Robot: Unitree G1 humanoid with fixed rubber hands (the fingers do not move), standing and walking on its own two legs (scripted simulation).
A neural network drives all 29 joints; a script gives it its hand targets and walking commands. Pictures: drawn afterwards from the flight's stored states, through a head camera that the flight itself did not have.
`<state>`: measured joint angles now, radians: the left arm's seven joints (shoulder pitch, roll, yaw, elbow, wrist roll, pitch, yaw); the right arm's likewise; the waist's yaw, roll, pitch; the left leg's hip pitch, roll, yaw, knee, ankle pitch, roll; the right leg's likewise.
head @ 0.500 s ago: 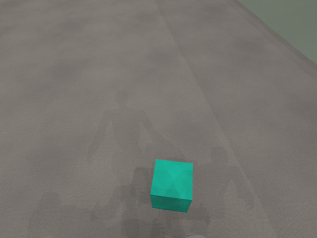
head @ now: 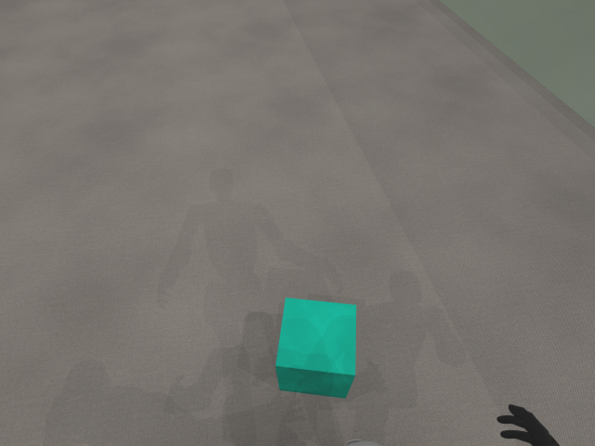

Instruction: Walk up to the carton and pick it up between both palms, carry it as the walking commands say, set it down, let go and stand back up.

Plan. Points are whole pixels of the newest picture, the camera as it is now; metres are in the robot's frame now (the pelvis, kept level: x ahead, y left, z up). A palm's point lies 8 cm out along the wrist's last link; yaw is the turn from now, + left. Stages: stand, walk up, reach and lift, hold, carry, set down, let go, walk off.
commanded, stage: walk up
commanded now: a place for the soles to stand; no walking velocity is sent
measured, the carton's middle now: (316, 349) +0.47 -0.05 -0.63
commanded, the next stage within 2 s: none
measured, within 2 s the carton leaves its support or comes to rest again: neither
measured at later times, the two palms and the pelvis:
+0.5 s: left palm out of the picture +0.08 +0.32 -0.10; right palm out of the picture +0.11 -0.32 -0.10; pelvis +0.00 +0.00 +0.00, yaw +0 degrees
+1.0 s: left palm out of the picture +0.08 +0.33 -0.10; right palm out of the picture +0.10 -0.31 -0.10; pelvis +0.00 +0.01 +0.00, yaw -2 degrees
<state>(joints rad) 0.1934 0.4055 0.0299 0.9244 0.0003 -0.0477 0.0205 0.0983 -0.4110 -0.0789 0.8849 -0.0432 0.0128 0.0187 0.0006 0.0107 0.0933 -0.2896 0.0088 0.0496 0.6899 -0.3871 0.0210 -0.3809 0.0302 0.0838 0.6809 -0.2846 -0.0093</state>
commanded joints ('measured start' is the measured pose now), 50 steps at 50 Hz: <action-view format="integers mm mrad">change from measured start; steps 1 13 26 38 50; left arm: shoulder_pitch -58 10 36 94 84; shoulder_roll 189 270 274 261 209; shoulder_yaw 28 55 59 61 48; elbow -72 -52 -45 -38 -37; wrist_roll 18 27 21 18 13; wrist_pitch -13 -25 -28 -34 -19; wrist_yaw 4 22 18 16 4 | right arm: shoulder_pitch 27 0 -30 -69 -78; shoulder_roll -215 -157 -177 -187 -236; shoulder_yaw -51 -38 -41 -45 -49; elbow -46 -59 -71 -75 -65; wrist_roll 13 28 32 35 15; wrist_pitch -33 -13 -13 -13 -31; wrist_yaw -2 -10 -8 -7 -4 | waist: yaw -45 -30 -17 2 20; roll -8 -138 -93 -43 105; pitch -94 -136 -148 -176 -75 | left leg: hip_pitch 153 -3 37 16 104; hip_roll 133 7 51 83 281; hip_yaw -212 -114 -81 -34 -229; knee -236 -9 14 60 -232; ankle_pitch -130 -122 0 135 205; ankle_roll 80 27 27 45 174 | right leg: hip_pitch -123 68 61 122 -22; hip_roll -85 -228 -174 -130 -14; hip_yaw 201 421 331 241 -24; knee -112 -183 -142 -116 -51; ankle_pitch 68 293 286 406 -89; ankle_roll -81 -224 -165 -131 -39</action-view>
